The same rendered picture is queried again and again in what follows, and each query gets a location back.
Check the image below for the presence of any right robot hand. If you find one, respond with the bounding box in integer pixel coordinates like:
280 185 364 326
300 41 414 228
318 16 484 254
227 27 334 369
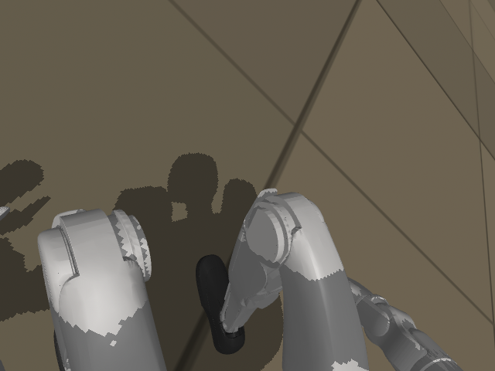
347 277 373 306

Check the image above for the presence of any right robot arm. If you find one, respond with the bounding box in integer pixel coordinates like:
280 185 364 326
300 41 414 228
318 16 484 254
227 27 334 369
357 294 463 371

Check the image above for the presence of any right robot foot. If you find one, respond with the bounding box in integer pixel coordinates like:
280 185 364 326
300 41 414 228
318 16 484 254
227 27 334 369
196 254 245 355

